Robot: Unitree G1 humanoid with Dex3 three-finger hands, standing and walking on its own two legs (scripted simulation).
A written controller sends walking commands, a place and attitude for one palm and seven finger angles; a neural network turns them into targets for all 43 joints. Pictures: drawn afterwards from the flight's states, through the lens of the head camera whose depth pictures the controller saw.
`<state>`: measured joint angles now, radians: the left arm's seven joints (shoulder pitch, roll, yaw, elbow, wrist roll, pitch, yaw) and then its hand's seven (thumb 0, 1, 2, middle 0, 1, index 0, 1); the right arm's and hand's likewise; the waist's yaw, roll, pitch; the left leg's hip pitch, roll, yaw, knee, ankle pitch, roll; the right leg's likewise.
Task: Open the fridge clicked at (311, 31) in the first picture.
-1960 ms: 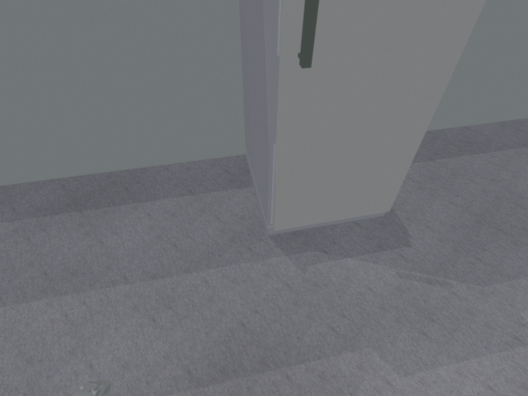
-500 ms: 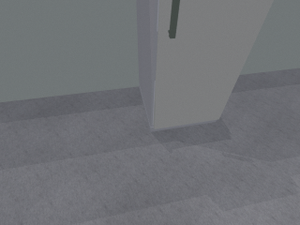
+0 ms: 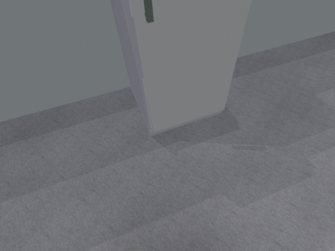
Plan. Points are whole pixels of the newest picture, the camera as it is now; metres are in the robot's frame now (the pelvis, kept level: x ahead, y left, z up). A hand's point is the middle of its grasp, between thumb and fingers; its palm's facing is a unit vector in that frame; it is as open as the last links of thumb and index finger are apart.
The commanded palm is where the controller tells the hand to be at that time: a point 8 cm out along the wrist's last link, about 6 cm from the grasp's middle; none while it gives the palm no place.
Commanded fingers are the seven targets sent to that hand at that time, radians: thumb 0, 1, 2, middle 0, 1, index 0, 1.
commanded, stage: walk to a spot facing it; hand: left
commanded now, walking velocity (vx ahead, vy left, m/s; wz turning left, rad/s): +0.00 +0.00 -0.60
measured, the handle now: out of the picture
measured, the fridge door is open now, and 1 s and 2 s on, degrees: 0 0 0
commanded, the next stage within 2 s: turn to face it in 1.98 s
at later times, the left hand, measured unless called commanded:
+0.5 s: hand out of the picture +0.08 +0.25 -0.16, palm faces -0.17 -0.96 -0.23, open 7.3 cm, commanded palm none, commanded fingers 0.00 0.90 0.90 -0.20 -0.30 -0.20 -0.30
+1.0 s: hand (130, 245) +0.16 +0.13 -0.14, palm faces -0.56 -0.80 -0.23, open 7.3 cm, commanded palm none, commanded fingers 0.00 0.90 0.90 -0.20 -0.30 -0.20 -0.30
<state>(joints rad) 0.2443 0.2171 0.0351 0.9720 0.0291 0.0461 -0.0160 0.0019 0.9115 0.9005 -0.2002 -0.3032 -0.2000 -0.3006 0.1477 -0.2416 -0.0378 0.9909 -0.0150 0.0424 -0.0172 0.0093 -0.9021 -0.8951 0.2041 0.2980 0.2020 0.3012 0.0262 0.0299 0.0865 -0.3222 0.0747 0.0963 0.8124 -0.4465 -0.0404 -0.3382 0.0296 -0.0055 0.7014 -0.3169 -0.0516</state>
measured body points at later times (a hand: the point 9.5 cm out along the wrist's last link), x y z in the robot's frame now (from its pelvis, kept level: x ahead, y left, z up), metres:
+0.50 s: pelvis -0.03 +0.05 +0.01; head +0.00 +0.07 +0.46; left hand +0.09 +0.30 -0.14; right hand +0.03 -0.23 -0.10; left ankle +0.00 +0.17 -0.72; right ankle +0.02 -0.08 -0.71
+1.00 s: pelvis -0.04 +0.02 +0.01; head -0.03 +0.00 +0.46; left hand +0.19 +0.17 -0.12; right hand -0.21 -0.19 -0.15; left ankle -0.01 +0.16 -0.68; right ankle -0.13 -0.05 -0.72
